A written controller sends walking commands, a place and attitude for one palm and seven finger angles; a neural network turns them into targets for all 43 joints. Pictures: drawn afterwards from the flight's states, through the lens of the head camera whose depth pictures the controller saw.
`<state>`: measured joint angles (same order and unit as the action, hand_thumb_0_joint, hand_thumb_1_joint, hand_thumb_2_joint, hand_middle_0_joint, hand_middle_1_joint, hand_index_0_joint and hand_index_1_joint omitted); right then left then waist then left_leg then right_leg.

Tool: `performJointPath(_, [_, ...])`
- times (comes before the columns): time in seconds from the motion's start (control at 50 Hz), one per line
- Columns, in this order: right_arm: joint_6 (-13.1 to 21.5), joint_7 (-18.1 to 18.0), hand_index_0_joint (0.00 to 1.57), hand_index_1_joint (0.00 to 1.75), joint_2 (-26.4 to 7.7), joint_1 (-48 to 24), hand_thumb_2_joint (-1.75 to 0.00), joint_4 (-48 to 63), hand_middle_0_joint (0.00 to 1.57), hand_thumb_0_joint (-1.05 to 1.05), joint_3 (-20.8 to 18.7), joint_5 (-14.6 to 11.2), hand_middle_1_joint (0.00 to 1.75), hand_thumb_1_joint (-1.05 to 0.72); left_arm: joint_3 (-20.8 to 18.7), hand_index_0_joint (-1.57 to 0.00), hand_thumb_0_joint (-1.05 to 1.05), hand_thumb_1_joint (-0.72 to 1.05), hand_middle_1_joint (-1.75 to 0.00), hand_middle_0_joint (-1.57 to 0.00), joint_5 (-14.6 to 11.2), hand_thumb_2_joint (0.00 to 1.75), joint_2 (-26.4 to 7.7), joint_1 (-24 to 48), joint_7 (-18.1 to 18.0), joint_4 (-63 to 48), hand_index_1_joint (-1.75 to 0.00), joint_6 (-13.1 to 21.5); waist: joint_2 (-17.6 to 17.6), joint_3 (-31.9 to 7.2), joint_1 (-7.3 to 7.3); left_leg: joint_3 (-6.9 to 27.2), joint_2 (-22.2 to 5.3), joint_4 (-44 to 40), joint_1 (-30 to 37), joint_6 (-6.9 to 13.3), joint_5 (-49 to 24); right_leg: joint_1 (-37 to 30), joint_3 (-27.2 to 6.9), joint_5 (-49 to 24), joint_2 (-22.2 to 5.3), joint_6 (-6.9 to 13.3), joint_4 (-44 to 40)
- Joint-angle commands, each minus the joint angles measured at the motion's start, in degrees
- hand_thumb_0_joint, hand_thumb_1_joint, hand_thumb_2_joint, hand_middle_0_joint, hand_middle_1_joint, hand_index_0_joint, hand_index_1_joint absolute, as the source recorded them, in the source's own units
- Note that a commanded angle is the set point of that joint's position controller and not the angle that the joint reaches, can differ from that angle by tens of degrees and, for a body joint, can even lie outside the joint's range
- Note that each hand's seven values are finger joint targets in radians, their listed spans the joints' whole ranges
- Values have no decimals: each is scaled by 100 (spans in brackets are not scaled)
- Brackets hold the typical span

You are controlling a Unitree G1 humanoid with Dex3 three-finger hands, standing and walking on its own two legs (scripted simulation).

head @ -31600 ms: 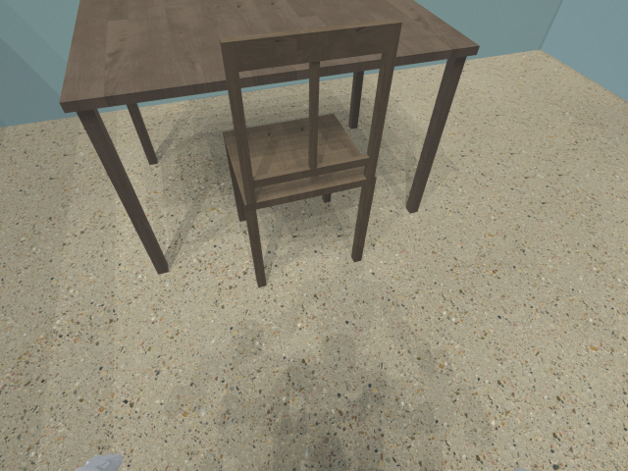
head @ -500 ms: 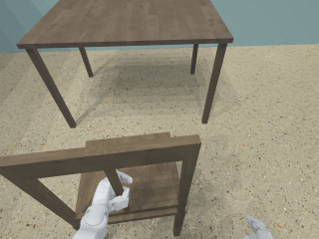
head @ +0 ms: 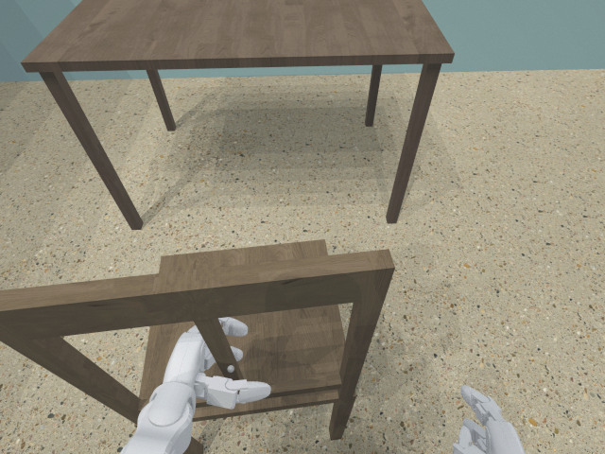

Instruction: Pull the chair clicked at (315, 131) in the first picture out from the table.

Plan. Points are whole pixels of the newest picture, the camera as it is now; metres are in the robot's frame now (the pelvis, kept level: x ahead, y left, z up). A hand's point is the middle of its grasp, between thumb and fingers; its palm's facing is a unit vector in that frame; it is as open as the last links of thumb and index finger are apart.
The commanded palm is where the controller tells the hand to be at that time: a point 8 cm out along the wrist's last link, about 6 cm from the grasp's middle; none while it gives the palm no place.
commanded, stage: open the thumb and straighten the fingers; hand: left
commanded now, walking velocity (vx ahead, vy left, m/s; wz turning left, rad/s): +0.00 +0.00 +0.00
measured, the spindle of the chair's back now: (226, 360) +0.27 +0.12 -0.06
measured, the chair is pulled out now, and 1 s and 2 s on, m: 0.66 0.66 0.66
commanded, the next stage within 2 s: draw the fingers out of the gap in 0.40 s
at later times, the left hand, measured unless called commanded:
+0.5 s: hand (223, 376) +0.24 +0.12 -0.05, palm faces -0.06 -0.99 -0.15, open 17.3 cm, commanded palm +0.22 +0.18 -0.02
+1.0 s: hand (209, 442) +0.16 +0.12 -0.04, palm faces -0.02 -0.99 -0.13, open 17.5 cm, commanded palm +0.13 +0.17 -0.02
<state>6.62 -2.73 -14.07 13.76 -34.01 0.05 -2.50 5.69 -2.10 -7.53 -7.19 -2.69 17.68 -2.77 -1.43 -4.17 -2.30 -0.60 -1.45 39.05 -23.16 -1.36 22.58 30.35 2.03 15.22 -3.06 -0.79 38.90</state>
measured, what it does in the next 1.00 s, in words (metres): stands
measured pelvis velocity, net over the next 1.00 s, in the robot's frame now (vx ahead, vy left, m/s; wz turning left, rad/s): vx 0.01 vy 0.01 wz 0.05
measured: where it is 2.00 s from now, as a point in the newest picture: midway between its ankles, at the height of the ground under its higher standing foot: outside the picture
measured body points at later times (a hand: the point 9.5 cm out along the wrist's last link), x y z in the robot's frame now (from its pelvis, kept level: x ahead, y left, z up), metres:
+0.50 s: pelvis +0.02 +0.00 -0.02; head +0.05 -0.02 +0.43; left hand +0.24 +0.17 -0.03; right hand +0.19 -0.24 -0.10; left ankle -0.03 +0.13 -0.72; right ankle +0.04 -0.13 -0.72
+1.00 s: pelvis +0.01 +0.01 -0.03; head +0.04 +0.00 +0.42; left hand +0.16 +0.18 -0.03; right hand +0.21 -0.22 -0.10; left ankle -0.03 +0.13 -0.72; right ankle +0.04 -0.13 -0.72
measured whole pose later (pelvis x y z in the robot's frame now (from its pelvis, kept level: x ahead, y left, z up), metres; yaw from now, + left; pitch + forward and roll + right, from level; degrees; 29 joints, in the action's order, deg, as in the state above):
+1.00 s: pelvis +0.01 +0.01 -0.03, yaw +3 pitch +11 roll -1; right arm 9.8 -5.9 -12.2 14.8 -26.4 0.8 -2.0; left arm 10.1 1.0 -9.1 -37.0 -1.8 -15.0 -9.7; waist -2.5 -8.9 -0.8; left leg 2.6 -0.4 55.0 -34.7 -0.9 31.2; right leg 40.0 4.5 23.8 -4.8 -1.4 53.3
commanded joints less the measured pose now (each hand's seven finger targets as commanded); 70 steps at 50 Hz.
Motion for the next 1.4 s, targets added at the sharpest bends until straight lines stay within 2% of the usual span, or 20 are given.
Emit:
performJointPath(0.0, [379,-70,20,30,-653,-382,-90,962,20,0,-208,22,30,-90,-35,-30,0,-55,-87,-30,-30,20,-192,727,-23,-1415,-87,79,279,-1128,-6,-63,66,-413,-396,145,-1061,-995,147,-682,41,119,-195])
performJointPath(0.08, [448,-132,20,30,-682,-337,-90,1026,20,0,-210,50,30,-90,44,-20,0,-55,-58,-20,4,20,-188,842,-48,-1789,-58,-51,188,-1244,-32,-5,87,-211,-400,136,-1213,-841,206,-806,35,131,9])
performJointPath(0.14, [449,-151,20,30,-677,-250,-90,1074,20,0,-182,73,30,-90,75,-13,0,-55,-36,-13,46,20,-143,674,-92,-1855,-36,-167,441,-1260,-41,39,94,-98,-490,141,-1305,-769,255,-914,40,110,139])
performJointPath(0.16, [424,-161,20,30,-701,-224,-90,1108,20,0,-204,77,30,-90,-489,-10,0,-55,-29,-10,44,20,-634,220,-108,-1720,-29,-217,472,-1273,128,23,110,-95,-653,134,-1231,-906,214,-877,31,113,162])
performJointPath(0.18, [383,-172,20,30,-724,-260,-90,1115,20,0,-185,81,30,-90,-480,-7,0,-55,-22,-7,58,20,-663,91,-82,-1728,-22,-269,516,-1231,157,4,121,-82,-709,144,-1243,-951,198,-948,23,127,154])
performJointPath(0.2, [368,-172,20,30,-675,-256,-90,1182,20,0,-163,71,30,-90,-280,-5,0,-55,-14,-5,73,20,-470,221,-53,-1954,-14,-288,392,-1262,81,-28,144,-43,-698,154,-1244,-922,187,-977,3,110,179])
performJointPath(0.24, [367,-187,20,30,-662,-207,-90,1214,20,0,-166,76,30,-90,-270,0,0,-55,0,0,89,20,-502,296,-20,-2117,0,-335,355,-1290,25,-20,134,59,-676,170,-1322,-864,184,-1057,7,99,224])
performJointPath(0.38, [475,-236,20,30,-682,-173,-90,1290,20,0,-143,73,30,-90,9,0,0,-55,0,0,8,20,-333,-45,140,-2578,0,-423,182,-1283,-85,40,150,264,-671,176,-1441,-686,263,-1150,1,110,323])
performJointPath(0.44, [508,-254,20,30,-695,-118,-90,1283,20,0,-137,90,30,-90,40,0,0,-55,0,0,26,20,-353,15,106,-2667,0,-467,324,-1297,-116,77,163,323,-722,186,-1357,-615,289,-1064,-2,81,367])
performJointPath(0.46, [516,-257,20,30,-693,-116,-90,1300,20,0,-141,91,30,-90,-24,0,0,-55,0,0,38,20,-402,-100,89,-2663,0,-478,275,-1278,-78,87,168,323,-753,180,-1330,-600,296,-997,-8,86,379])
performJointPath(0.48, [497,-272,20,30,-685,-146,-90,1306,20,0,-181,85,30,-90,-645,0,0,-55,0,0,24,20,-906,-735,59,-2500,0,-518,352,-1307,139,69,164,294,-882,171,-1328,-773,273,-994,-6,116,375])
performJointPath(0.54, [454,-257,20,30,-611,-192,-90,1458,20,0,-157,71,30,-90,-362,0,0,-55,0,0,31,20,-641,-1221,99,-2949,0,-522,354,-1310,115,20,188,320,-974,167,-1333,-854,245,-1098,-36,112,418])
performJointPath(0.6, [489,-262,20,30,-581,-212,-90,1536,20,0,-175,68,30,-90,-190,0,0,-55,0,0,69,20,-562,-1580,99,-3399,0,-491,128,-1278,82,51,183,380,-924,171,-1397,-718,272,-1059,-34,133,466])
performJointPath(0.76, [654,-341,20,30,-550,-172,-90,1578,20,0,-192,79,30,-90,122,0,0,-55,0,0,158,20,-473,-2230,84,-4112,0,-346,154,-1051,-49,154,202,606,-997,185,-1165,-200,354,-643,2,106,586])
performJointPath(0.92, [642,-363,20,30,-455,-270,-90,1722,20,0,-211,71,30,-90,210,0,0,-55,0,0,318,20,-455,-3185,16,-4438,0,-350,102,-1092,93,215,215,694,-1164,156,-1064,-54,407,-364,12,148,791])
performJointPath(1.14, [519,-387,20,30,-382,-337,-90,2034,20,0,-216,38,30,-90,525,0,0,-55,0,0,426,20,-341,-4146,63,-5078,0,-302,175,-837,90,238,232,859,-1515,194,-599,303,396,183,55,149,877])
performJointPath(1.2, [490,-416,20,30,-370,-341,-90,2067,20,0,-254,35,30,-90,436,0,0,-55,0,0,472,20,-408,-4451,46,-5107,0,-268,319,-832,122,229,237,941,-1644,202,-521,366,386,266,72,152,923])
performJointPath(1.28, [460,-445,20,30,-339,-346,-90,2142,20,0,-287,23,30,-90,399,0,0,-55,0,0,532,20,-489,-4722,50,-5299,0,-209,178,-896,164,202,267,1040,-1766,220,-453,404,328,329,76,170,969])
performJointPath(1.36, [421,-472,20,30,-309,-338,-90,2194,20,0,-293,2,30,-90,414,0,0,-55,0,0,495,20,-446,-4926,115,-5370,0,-171,230,-840,131,186,274,1094,-1832,234,-324,492,311,451,84,146,962])
performJointPath(1.38, [600,-455,20,30,-286,-346,-90,2129,20,0,-287,-3,30,-90,234,0,0,-55,0,0,-304,20,-22,-4378,156,-6061,0,523,388,-716,130,239,342,1256,-1981,183,-389,638,450,323,140,164,1047])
